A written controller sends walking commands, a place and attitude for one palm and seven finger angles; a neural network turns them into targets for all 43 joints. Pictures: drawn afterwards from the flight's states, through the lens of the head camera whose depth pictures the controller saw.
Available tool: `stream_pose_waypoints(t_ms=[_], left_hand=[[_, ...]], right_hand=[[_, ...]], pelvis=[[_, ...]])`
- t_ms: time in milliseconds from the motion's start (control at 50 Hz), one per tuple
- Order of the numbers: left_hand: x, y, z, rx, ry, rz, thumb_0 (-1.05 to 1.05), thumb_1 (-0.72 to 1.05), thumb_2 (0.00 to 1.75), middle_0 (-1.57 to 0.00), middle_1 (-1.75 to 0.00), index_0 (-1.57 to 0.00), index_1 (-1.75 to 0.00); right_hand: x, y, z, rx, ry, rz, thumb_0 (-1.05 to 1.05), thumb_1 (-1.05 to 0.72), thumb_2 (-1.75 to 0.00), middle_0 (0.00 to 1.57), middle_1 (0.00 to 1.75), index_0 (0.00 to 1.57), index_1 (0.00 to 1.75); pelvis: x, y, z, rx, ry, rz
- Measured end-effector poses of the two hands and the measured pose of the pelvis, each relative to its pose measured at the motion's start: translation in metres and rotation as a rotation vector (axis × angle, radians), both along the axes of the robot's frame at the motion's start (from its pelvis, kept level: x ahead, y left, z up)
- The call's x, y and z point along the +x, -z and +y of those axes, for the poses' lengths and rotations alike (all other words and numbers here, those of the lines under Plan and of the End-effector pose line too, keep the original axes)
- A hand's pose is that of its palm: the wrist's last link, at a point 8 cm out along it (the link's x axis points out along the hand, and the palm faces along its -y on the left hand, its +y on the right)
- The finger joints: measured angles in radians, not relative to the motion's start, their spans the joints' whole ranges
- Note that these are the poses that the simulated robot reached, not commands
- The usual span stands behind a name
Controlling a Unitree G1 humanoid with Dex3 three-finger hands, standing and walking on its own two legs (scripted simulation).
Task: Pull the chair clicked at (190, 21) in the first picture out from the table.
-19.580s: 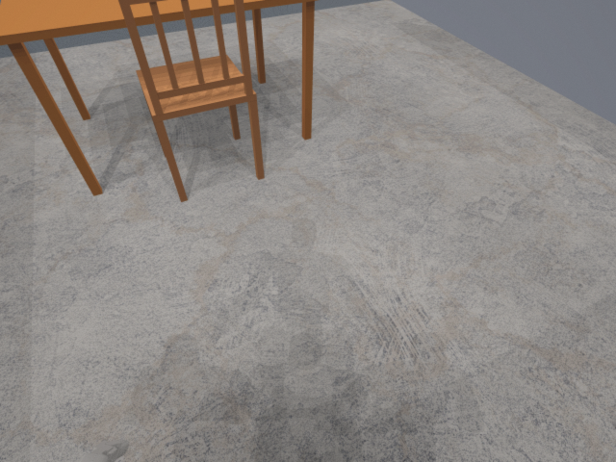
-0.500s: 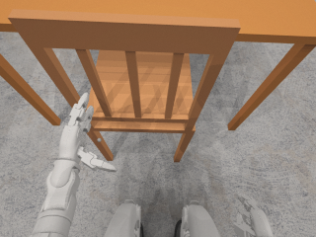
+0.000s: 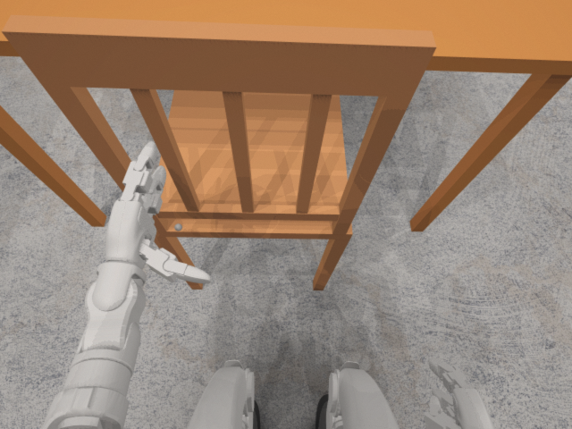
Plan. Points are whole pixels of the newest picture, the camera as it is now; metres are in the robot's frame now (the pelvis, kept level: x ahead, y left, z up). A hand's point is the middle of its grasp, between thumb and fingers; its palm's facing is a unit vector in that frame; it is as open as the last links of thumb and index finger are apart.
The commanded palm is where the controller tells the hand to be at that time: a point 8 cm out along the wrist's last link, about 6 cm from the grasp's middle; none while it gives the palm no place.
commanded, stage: push the fingers through the gap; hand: left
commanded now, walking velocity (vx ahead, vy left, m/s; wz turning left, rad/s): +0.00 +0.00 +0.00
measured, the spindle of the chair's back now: (242, 162) +0.48 +0.08 +0.03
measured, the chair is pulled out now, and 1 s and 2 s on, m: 0.00 0.00 0.00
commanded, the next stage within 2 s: hook a spindle and tug to test in 1.20 s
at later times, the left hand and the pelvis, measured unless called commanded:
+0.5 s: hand (189, 210) +0.40 +0.15 +0.01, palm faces -0.01 -1.00 -0.05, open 16.9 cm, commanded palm +0.39 +0.20 +0.02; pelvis -0.01 +0.00 +0.00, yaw +0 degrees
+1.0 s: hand (193, 184) +0.45 +0.15 +0.01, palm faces +0.01 -1.00 -0.05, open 16.9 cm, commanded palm +0.42 +0.20 +0.01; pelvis -0.01 -0.01 -0.01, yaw -1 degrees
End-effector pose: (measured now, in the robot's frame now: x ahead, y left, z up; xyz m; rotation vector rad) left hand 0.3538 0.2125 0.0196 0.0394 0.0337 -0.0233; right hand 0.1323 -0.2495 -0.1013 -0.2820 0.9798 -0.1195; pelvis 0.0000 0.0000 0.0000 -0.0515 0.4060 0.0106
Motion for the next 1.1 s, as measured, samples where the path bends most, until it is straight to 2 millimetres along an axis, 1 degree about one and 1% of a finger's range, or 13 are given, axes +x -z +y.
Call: stream_pose_waypoints(t_ms=[160,320,480,560,660,820,900,1000,1100], left_hand=[[0.005,0.011,-0.002,-0.001,-0.018,0.045,-0.01,-0.49,0.30,-0.06,-0.08,-0.06,-0.08],[0.016,-0.002,-0.001,0.015,-0.020,-0.024,-0.01,-0.50,0.30,-0.06,-0.08,-0.07,-0.08],[0.026,0.005,-0.009,0.007,-0.015,0.021,-0.01,-0.50,0.30,-0.06,-0.08,-0.06,-0.08],[0.032,0.002,-0.010,0.007,-0.034,-0.008,-0.01,-0.50,0.30,-0.06,-0.08,-0.06,-0.08],[0.042,-0.002,-0.010,0.022,-0.033,-0.029,-0.01,-0.50,0.30,-0.06,-0.08,-0.06,-0.08],[0.061,0.004,-0.011,0.014,-0.034,0.006,-0.01,-0.50,0.30,-0.06,-0.08,-0.06,-0.08],[0.069,0.004,-0.012,0.012,-0.037,-0.011,-0.01,-0.50,0.30,-0.06,-0.08,-0.06,-0.08],[0.070,0.006,-0.010,0.014,-0.038,-0.003,-0.01,-0.49,0.30,-0.06,-0.08,-0.06,-0.08],[0.068,0.011,-0.007,0.014,-0.040,0.020,-0.01,-0.49,0.30,-0.06,-0.08,-0.06,-0.08]], right_hand=[[-0.013,0.001,-0.003,-0.002,0.019,0.037,0.01,-0.90,-0.90,0.20,0.30,0.20,0.30],[-0.024,0.005,-0.008,-0.006,0.029,0.065,0.01,-0.90,-0.90,0.20,0.30,0.20,0.30],[-0.033,0.007,-0.010,-0.003,0.041,0.079,0.01,-0.90,-0.90,0.20,0.30,0.20,0.30],[-0.039,0.009,-0.011,-0.006,0.044,0.087,0.01,-0.90,-0.90,0.20,0.30,0.20,0.30],[-0.049,0.012,-0.013,-0.005,0.048,0.112,0.01,-0.90,-0.90,0.20,0.30,0.20,0.30],[-0.067,0.017,-0.018,-0.015,0.070,0.156,0.01,-0.90,-0.90,0.20,0.30,0.20,0.30],[-0.077,0.018,-0.020,-0.019,0.082,0.184,0.01,-0.90,-0.90,0.20,0.30,0.20,0.30],[-0.086,0.018,-0.019,-0.012,0.094,0.216,0.01,-0.90,-0.90,0.20,0.30,0.20,0.30],[-0.088,0.016,-0.018,-0.012,0.101,0.230,0.01,-0.90,-0.90,0.20,0.30,0.20,0.30]], pelvis=[[0.001,0.000,-0.001,0.003,0.003,0.001],[-0.002,0.001,-0.002,0.002,0.004,0.001],[-0.007,0.002,-0.003,0.005,0.005,0.004],[-0.009,0.003,-0.004,0.006,0.007,0.007],[-0.012,0.005,-0.006,0.007,0.007,0.011],[-0.015,0.009,-0.007,0.005,0.009,0.027],[-0.016,0.010,-0.007,0.005,0.014,0.035],[-0.014,0.010,-0.006,0.007,0.019,0.041],[-0.012,0.008,-0.005,0.004,0.019,0.042]])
